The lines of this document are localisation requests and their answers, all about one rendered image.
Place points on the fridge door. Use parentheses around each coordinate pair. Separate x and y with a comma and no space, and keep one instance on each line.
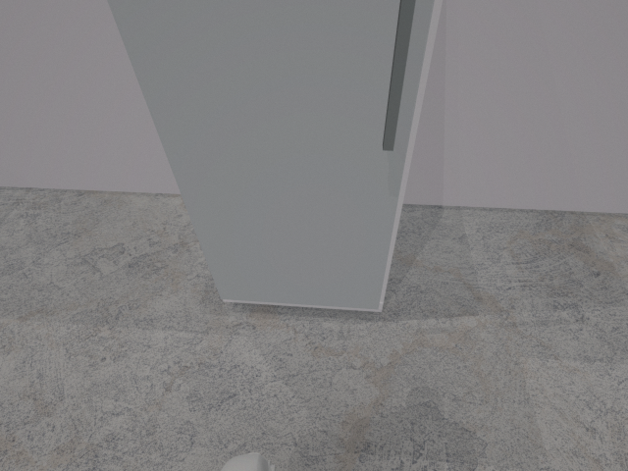
(272,116)

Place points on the handle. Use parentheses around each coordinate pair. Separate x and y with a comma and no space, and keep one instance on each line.
(403,31)

